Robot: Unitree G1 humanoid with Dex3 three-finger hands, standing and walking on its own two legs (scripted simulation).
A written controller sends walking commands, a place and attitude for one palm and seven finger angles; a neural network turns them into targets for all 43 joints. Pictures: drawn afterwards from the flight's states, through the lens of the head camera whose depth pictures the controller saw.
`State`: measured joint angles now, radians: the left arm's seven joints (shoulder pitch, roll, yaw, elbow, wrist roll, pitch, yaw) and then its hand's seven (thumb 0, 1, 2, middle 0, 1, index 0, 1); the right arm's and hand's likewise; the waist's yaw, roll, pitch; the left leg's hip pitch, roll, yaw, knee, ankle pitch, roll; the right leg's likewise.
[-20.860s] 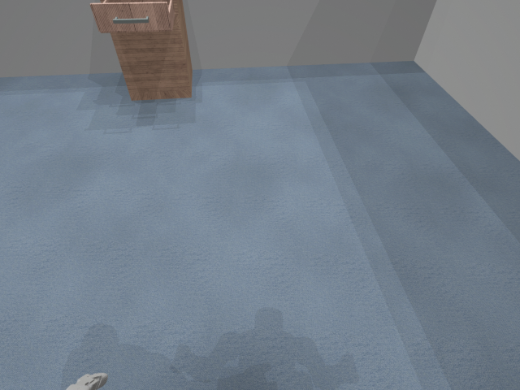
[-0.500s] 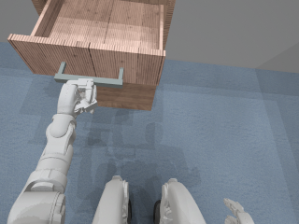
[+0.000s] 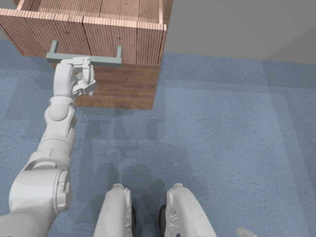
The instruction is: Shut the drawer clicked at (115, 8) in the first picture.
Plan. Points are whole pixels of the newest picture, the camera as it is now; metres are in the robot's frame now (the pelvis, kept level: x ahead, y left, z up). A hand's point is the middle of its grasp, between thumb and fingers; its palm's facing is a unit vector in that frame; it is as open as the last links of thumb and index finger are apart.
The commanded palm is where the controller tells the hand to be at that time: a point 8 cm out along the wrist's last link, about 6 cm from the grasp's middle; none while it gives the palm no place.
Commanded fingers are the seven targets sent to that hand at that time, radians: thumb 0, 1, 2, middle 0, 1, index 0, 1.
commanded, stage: push the drawer shut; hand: left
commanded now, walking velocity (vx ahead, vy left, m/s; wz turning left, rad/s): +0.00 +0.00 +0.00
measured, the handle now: (86, 53) +0.56 +0.17 +0.03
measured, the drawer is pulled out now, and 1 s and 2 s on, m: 0.13 0.02 0.00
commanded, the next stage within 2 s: pull the fist back off the drawer in 1.28 s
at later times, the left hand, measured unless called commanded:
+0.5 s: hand (95, 64) +0.54 +0.14 +0.02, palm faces -0.04 -1.00 -0.06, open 3.1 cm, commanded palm +0.56 +0.16 +0.03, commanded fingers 0.00 0.90 0.90 -1.40 -1.60 -1.40 -1.60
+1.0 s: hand (97, 45) +0.60 +0.14 +0.02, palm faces -0.04 -1.00 -0.04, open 3.2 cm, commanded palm +0.62 +0.14 +0.03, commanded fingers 0.00 0.90 0.90 -1.40 -1.60 -1.40 -1.60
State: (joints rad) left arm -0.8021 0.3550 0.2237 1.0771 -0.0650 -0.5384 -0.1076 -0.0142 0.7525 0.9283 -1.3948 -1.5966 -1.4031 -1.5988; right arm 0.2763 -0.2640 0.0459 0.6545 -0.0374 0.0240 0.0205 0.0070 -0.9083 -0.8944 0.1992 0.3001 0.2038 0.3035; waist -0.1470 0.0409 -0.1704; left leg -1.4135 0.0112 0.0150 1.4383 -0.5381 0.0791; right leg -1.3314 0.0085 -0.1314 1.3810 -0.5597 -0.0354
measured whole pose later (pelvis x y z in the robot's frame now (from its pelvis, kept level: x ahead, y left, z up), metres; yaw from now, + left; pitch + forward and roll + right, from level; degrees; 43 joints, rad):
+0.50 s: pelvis +0.00 -0.01 -0.01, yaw -1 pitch +32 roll -6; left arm -1.00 0.50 0.30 1.21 -0.04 -0.48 -0.16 0.01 0.76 0.95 -1.40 -1.60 -1.40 -1.60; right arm 0.29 -0.28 0.07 0.64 -0.04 0.04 0.02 0.00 -0.91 -0.89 0.20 0.30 0.20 0.30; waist -0.21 0.04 -0.15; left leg -1.50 0.03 -0.01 1.49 -0.54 0.06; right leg -1.41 0.03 -0.16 1.41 -0.56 -0.06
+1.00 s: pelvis -0.01 +0.00 -0.03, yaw -4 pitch +35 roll -9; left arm -1.24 0.66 0.35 1.29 0.06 -0.36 -0.15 0.04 0.73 0.94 -1.39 -1.60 -1.40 -1.60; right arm 0.36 -0.26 0.12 0.63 -0.07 0.03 0.03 0.00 -0.91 -0.89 0.20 0.30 0.20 0.30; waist -0.30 0.06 -0.13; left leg -1.62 0.05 -0.02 1.54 -0.55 0.08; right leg -1.52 0.04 -0.16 1.44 -0.54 -0.04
